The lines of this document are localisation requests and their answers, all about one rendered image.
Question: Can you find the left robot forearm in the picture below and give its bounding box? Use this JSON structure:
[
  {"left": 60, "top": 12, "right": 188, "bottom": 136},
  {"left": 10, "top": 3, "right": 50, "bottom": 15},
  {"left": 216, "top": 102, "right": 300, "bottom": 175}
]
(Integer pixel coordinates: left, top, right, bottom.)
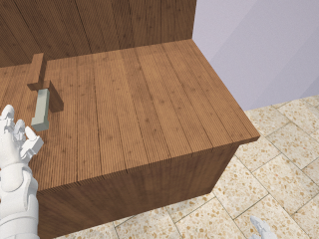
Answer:
[{"left": 0, "top": 162, "right": 40, "bottom": 239}]

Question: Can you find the counter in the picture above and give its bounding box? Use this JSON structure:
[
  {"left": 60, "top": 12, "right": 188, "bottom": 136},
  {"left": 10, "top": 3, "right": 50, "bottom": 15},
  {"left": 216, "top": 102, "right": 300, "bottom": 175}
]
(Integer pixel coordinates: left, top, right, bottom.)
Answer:
[{"left": 0, "top": 0, "right": 261, "bottom": 239}]

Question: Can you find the left robot hand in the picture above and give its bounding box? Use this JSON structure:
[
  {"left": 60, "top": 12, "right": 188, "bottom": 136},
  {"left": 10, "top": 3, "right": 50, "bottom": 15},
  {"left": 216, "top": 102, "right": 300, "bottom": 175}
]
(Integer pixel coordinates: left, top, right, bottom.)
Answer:
[{"left": 0, "top": 105, "right": 44, "bottom": 170}]

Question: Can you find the right robot hand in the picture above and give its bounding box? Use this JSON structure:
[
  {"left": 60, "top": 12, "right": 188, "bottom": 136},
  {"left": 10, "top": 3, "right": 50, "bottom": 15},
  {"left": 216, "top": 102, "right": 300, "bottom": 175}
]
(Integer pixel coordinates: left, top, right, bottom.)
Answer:
[{"left": 248, "top": 215, "right": 278, "bottom": 239}]

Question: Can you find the tap lever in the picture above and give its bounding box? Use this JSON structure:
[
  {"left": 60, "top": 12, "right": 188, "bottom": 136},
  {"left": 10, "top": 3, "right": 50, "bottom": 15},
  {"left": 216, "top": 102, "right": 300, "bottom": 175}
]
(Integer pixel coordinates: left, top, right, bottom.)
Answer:
[{"left": 31, "top": 89, "right": 50, "bottom": 131}]

